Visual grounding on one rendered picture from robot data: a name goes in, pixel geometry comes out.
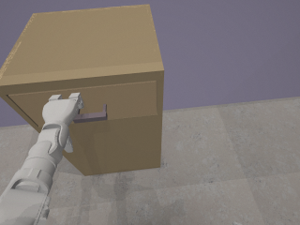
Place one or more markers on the drawer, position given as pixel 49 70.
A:
pixel 122 100

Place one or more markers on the cabinet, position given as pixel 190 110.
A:
pixel 93 47

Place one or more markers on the robot left forearm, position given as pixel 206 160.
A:
pixel 36 173

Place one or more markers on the left robot hand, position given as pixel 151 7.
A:
pixel 63 110

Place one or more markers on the left robot upper arm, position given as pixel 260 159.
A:
pixel 23 207

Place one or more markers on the handle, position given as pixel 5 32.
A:
pixel 92 116

